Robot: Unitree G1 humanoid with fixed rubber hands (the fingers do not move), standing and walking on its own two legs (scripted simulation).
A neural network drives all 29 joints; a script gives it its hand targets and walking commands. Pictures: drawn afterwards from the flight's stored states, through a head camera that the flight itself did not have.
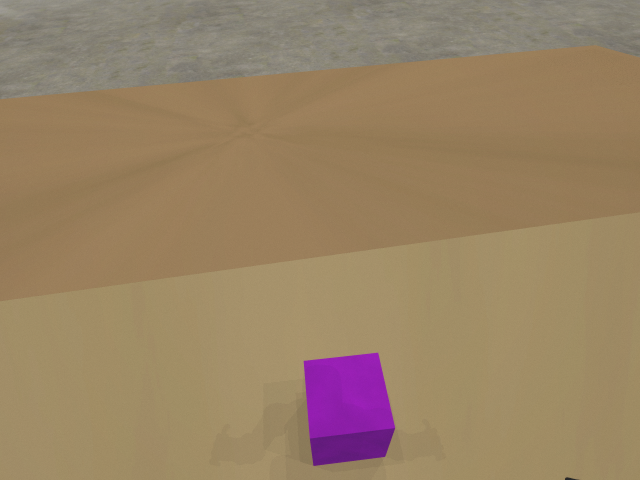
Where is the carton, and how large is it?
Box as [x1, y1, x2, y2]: [304, 353, 394, 465]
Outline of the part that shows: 377,353 304,361 309,434 313,465 379,457 385,455 394,429 394,425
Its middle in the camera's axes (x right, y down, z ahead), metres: +0.07 +0.49 +1.10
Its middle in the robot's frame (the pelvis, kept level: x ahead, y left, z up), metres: +0.46 -0.03 -0.66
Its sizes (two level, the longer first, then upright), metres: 0.210 0.200 0.250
